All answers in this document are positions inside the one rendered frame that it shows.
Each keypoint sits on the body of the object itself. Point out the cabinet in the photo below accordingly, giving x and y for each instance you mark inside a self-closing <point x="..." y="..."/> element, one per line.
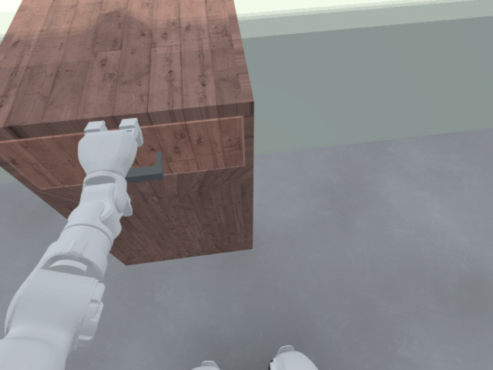
<point x="65" y="63"/>

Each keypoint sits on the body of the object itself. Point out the left robot hand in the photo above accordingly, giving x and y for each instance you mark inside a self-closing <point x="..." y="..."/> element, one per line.
<point x="112" y="151"/>

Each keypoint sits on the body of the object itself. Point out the handle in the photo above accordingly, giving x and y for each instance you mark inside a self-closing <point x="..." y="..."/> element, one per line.
<point x="147" y="173"/>

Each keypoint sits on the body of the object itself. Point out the robot left upper arm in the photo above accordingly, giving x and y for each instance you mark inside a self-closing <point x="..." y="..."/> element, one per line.
<point x="57" y="313"/>

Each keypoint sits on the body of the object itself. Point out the robot left forearm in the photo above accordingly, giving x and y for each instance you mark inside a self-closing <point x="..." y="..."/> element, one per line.
<point x="87" y="238"/>

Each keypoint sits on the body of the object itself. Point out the robot right shin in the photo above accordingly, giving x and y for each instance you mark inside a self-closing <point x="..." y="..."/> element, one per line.
<point x="287" y="348"/>

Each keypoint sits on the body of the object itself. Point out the drawer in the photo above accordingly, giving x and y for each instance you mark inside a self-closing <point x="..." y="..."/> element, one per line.
<point x="52" y="161"/>

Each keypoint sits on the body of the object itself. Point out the right robot thigh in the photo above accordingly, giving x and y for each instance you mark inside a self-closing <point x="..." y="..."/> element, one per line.
<point x="292" y="361"/>

